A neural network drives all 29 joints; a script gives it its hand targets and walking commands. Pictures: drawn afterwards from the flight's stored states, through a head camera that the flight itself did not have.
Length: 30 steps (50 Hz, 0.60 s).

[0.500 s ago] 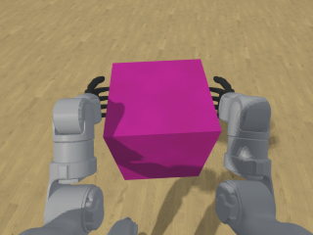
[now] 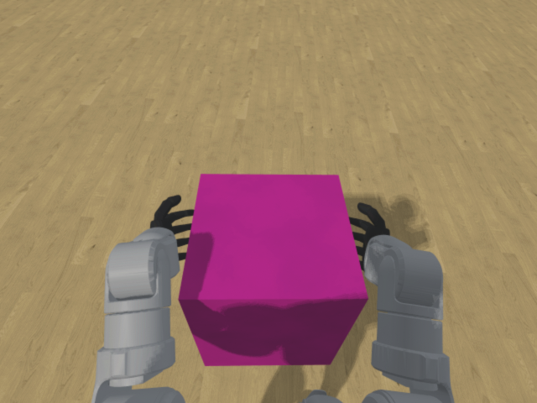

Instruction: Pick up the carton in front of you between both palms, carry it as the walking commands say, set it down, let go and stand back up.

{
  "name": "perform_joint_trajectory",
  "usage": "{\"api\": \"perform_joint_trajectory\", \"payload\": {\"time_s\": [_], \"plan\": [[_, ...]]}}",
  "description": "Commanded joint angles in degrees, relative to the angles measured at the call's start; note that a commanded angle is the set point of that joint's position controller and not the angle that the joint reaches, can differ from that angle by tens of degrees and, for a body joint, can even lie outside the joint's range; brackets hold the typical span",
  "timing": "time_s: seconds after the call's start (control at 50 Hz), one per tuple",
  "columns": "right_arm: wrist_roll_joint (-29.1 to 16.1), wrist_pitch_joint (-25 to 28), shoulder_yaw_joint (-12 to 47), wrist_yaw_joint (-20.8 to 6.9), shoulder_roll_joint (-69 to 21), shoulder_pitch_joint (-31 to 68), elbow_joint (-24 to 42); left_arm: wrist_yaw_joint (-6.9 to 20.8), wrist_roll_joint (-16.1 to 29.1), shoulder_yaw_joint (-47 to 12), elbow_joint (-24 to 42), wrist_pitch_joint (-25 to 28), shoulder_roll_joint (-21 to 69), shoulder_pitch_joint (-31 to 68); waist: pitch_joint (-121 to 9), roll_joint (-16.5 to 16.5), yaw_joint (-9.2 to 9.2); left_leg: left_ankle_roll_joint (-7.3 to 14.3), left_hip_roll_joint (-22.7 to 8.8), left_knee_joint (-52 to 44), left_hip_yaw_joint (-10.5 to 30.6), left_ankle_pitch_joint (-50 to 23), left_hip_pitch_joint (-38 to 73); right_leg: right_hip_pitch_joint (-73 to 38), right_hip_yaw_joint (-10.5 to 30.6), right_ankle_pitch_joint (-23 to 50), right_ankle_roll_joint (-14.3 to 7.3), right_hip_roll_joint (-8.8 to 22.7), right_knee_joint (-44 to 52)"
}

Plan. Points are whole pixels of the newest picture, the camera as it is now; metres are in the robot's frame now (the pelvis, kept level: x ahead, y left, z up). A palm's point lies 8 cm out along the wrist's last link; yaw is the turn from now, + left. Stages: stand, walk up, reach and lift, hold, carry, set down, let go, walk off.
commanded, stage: carry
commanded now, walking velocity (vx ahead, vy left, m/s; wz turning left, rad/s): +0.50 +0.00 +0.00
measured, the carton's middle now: (268, 274) +0.32 -0.01 +0.00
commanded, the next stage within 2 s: none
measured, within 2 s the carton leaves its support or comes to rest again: neither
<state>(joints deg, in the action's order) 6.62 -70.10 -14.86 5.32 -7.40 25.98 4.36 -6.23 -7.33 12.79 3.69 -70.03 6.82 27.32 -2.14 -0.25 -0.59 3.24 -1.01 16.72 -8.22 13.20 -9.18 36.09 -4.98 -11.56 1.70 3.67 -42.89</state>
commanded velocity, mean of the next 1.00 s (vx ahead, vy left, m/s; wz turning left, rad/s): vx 0.50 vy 0.00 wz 0.00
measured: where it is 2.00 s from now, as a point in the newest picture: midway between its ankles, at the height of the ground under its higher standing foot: (252, 177)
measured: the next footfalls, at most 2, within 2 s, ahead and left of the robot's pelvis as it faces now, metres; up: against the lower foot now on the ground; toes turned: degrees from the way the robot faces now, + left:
right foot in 0.16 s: +0.28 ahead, -0.11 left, +0.00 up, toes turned -9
left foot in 0.66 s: +0.62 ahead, +0.12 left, +0.00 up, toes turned +12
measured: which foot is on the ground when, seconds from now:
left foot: down 0.00-0.18, up 0.20-0.64, down 0.66-1.00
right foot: up 0.00-0.14, down 0.16-0.66, up 0.68-1.00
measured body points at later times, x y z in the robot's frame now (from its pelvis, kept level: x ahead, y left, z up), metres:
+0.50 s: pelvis +0.31 -0.03 +0.00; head +0.28 -0.04 +0.45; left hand +0.58 +0.13 +0.09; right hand +0.59 -0.17 +0.08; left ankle +0.46 +0.14 -0.70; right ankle +0.24 -0.11 -0.75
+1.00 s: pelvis +0.62 +0.04 +0.00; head +0.61 +0.05 +0.45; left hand +0.90 +0.18 +0.07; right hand +0.89 -0.12 +0.07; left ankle +0.58 +0.11 -0.75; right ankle +0.74 -0.12 -0.69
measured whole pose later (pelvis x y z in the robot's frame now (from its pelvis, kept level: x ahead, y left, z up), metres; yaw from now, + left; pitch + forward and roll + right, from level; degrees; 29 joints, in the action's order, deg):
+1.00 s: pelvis +0.62 +0.04 +0.00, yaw +0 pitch +4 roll -1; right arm 6.2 -67.5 -4.5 4.6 -7.3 5.0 19.1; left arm -4.9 -7.3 4.3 19.5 -68.1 7.4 6.2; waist -6.4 -0.5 -1.1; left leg 3.2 -1.1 13.4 -12.7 11.2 -6.5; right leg 36.4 -6.0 -6.0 0.9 7.2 -42.6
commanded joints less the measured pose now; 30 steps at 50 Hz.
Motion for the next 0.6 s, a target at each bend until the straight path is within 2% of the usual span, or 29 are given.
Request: {"api": "perform_joint_trajectory", "payload": {"time_s": [0.0, 0.06, 0.08, 0.1, 0.12, 0.14, 0.16, 0.18, 0.2, 0.22, 0.24, 0.26, 0.28, 0.32, 0.36, 0.4, 0.46, 0.52, 0.58], "plan": [[-23.4, 1.4, 44.1, -14.6, -59.7, 29.2, 11.3, 12.4, 22.4, -44.0, 9.7, 2.0, 63.6, 27.1, -22.1, 8.9, -1.02, 4.0, -11.9, -0.4, 6.3, -34.3, 22.8, 0.7, -3.6, 6.4, -0.3, -1.5, 8.7], [-21.7, 1.9, 47.0, -14.4, -55.7, 20.6, 15.8, 13.4, 22.8, -47.3, 15.5, 2.1, 59.3, 20.4, -19.9, 9.7, -1.33, 2.8, -10.6, 2.5, 3.2, -39.4, 22.2, -5.5, -6.3, 10.9, -1.4, -3.5, 17.1], [-21.8, 1.7, 47.5, -14.6, -56.3, 17.5, 15.3, 13.8, 22.7, -47.4, 16.2, 1.7, 57.3, 17.5, -20.2, 9.7, -1.06, 2.1, -10.5, 5.4, 2.3, -43.0, 20.5, -10.6, -7.8, 11.3, -2.0, -4.6, 18.8], [-21.7, 1.4, 47.3, -14.7, -55.0, 14.8, 15.3, 14.3, 23.0, -47.5, 15.8, 1.2, 57.3, 14.1, -21.5, 8.5, -0.09, 0.8, -9.6, 11.6, -0.2, -43.5, 16.5, -19.6, -9.6, 12.0, -2.8, -5.7, 22.0], [-21.6, 1.0, 47.3, -14.7, -53.7, 11.8, 15.5, 14.8, 22.9, -46.9, 15.4, 0.8, 56.4, 10.6, -24.3, 6.5, 0.44, -0.9, -8.4, 18.4, -1.7, -38.8, 9.2, -31.8, -8.7, 10.6, -3.8, -4.4, 21.2], [-21.6, 0.6, 47.5, -15.0, -52.3, 10.9, 15.9, 15.3, 22.4, -46.0, 15.0, 0.4, 54.7, 7.1, -28.5, 0.8, 1.78, -2.7, -7.5, 30.7, -1.4, -19.6, -1.5, -44.3, 4.2, 6.8, -5.7, 6.3, 20.4], [-22.1, -0.2, 48.1, -15.0, -51.7, 11.8, 16.7, 15.6, 21.5, -45.4, 13.2, 0.6, 53.2, 7.2, -31.1, -13.7, 1.99, -4.7, -0.1, 45.9, 0.3, 2.4, -22.6, -58.9, 28.7, 4.2, -14.6, 20.1, 22.1], [-22.3, -0.4, 49.0, -15.3, -50.9, 12.1, 16.8, 15.9, 21.8, -45.1, 12.0, 0.6, 53.8, 5.6, -27.3, -14.5, 2.03, -3.6, 1.5, 53.7, 5.0, 15.0, -32.1, -57.3, 33.8, 6.0, -17.2, 20.8, 25.9], [-22.9, -0.2, 49.6, -15.5, -51.6, 13.2, 16.4, 16.1, 22.5, -45.4, 12.8, 0.6, 54.6, 6.2, -24.8, -11.1, 1.99, -2.2, -1.8, 56.3, 7.7, 14.2, -33.8, -52.9, 28.6, 8.9, -16.0, 19.5, 26.0], [-23.4, 0.1, 49.8, -15.7, -52.8, 13.9, 16.2, 16.4, 23.1, -45.9, 13.4, 0.7, 55.7, 7.3, -23.0, -5.1, 1.76, -1.9, -4.0, 54.8, 8.6, 10.9, -32.7, -47.9, 24.2, 10.1, -14.1, 18.3, 26.7], [-23.7, 0.5, 50.1, -15.8, -53.9, 13.8, 15.9, 16.6, 23.7, -46.3, 14.2, 0.8, 56.6, 8.6, -20.4, -1.8, 1.39, -2.2, -5.9, 50.7, 8.6, 7.6, -30.6, -41.8, 19.5, 8.7, -11.8, 17.2, 29.0], [-23.9, 0.8, 50.2, -15.8, -54.6, 13.6, 15.7, 16.8, 24.2, -46.7, 14.7, 0.9, 57.1, 9.4, -19.2, -2.4, 1.10, -2.8, -6.7, 46.6, 8.2, 5.1, -28.1, -37.5, 15.7, 4.6, -10.1, 15.8, 30.9], [-23.7, 1.0, 50.3, -15.6, -54.8, 13.0, 15.5, 17.0, 24.7, -46.9, 15.0, 1.0, 57.1, 9.5, -18.5, -3.8, 1.11, -3.3, -6.4, 43.8, 6.8, 3.0, -26.5, -35.2, 12.6, 1.8, -9.5, 14.3, 32.5], [-23.2, 1.3, 50.5, -15.1, -55.1, 11.6, 15.3, 17.4, 25.2, -46.9, 14.8, 1.0, 56.3, 8.5, -16.8, -6.1, 1.09, -4.5, -6.4, 38.2, 4.9, -0.3, -26.3, -33.0, 9.0, -2.9, -9.4, 13.0, 35.6], [-22.6, 1.3, 50.4, -14.6, -54.4, 10.5, 15.5, 17.6, 25.3, -46.9, 14.8, 1.0, 55.1, 7.6, -14.4, -6.4, 1.07, -5.5, -6.6, 31.6, 3.4, -4.3, -28.1, -33.4, 6.6, -3.1, -9.7, 12.1, 37.4], [-22.4, 1.1, 50.3, -14.2, -53.4, 10.2, 16.1, 17.6, 25.3, -46.9, 15.4, 0.8, 53.7, 7.3, -12.3, -6.1, 1.20, -5.8, -6.2, 25.4, 1.8, -8.0, -28.4, -33.9, 4.1, 0.0, -9.4, 10.9, 37.6], [-22.5, 0.3, 50.1, -13.8, -51.2, 10.1, 17.5, 17.2, 25.0, -46.4, 16.4, 0.1, 51.3, 6.7, -10.0, -6.5, 1.50, -5.2, -5.4, 19.8, 0.1, -12.0, -28.3, -35.6, 1.6, 6.6, -9.1, 10.4, 36.7], [-22.5, -0.9, 49.7, -13.8, -49.0, 10.1, 17.4, 16.6, 24.1, -45.7, 15.6, -0.7, 49.3, 6.3, -7.9, -7.2, 1.59, -3.9, -4.6, 15.6, -0.9, -13.0, -27.5, -37.9, -0.3, 12.3, -8.6, 10.2, 34.7], [-22.8, -1.7, 48.9, -14.1, -47.9, 10.3, 16.7, 16.2, 23.6, -45.5, 14.8, -1.4, 48.6, 6.8, -7.3, -8.0, 1.50, -2.1, -3.7, 11.5, -2.4, -12.2, -21.9, -39.3, -1.8, 18.7, -7.1, 10.5, 30.6]]}}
